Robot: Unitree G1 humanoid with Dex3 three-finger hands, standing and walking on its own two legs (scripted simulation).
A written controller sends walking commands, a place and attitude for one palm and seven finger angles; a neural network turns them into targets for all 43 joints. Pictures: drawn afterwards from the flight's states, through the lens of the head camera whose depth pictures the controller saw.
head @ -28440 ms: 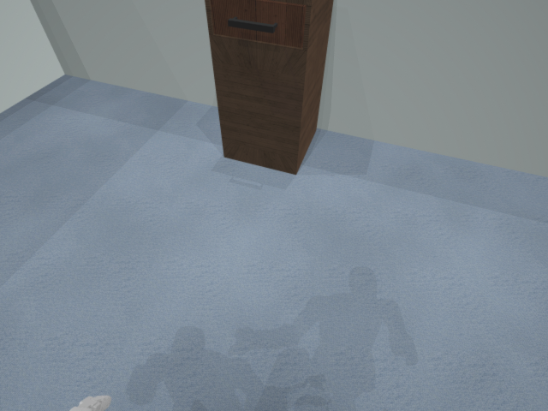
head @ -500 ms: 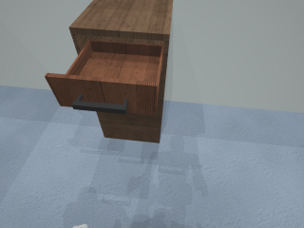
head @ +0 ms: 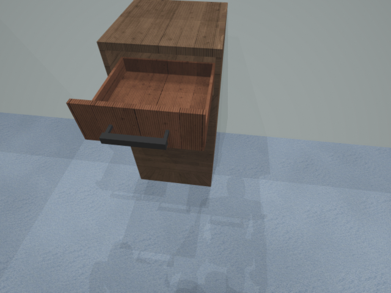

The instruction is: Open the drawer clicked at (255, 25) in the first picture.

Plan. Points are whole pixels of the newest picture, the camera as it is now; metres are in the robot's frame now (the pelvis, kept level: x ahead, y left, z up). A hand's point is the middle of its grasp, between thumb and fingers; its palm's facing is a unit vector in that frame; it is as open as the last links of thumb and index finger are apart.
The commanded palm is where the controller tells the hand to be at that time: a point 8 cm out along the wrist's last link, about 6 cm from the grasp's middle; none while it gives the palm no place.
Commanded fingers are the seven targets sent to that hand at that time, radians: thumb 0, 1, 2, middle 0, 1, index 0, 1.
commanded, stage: let the arm hang, fingers relaxed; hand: left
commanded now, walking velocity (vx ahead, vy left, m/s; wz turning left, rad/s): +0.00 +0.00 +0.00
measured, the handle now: (136, 135) +0.51 +0.21 -0.01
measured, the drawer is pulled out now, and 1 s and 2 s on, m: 0.29 0.29 0.29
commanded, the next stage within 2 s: look to check the result in 0.34 s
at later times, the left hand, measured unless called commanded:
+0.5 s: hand out of the picture +0.00 +0.16 -0.17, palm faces +0.04 -0.98 -0.20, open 7.4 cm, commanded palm none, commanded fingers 0.00 0.90 0.90 -0.20 -0.30 -0.20 -0.30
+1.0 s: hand out of the picture +0.01 +0.16 -0.17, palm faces +0.05 -0.98 -0.20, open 7.4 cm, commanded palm none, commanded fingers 0.00 0.90 0.90 -0.20 -0.30 -0.20 -0.30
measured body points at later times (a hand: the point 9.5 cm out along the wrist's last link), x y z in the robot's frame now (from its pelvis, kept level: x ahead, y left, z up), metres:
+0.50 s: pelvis +0.00 -0.01 +0.00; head +0.01 -0.01 +0.45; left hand +0.00 +0.22 -0.16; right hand -0.04 -0.21 -0.16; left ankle -0.02 +0.12 -0.74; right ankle +0.06 -0.11 -0.74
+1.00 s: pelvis +0.01 -0.01 +0.00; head +0.02 -0.02 +0.45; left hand +0.01 +0.21 -0.16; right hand -0.02 -0.22 -0.16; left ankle -0.02 +0.12 -0.74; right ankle +0.06 -0.11 -0.74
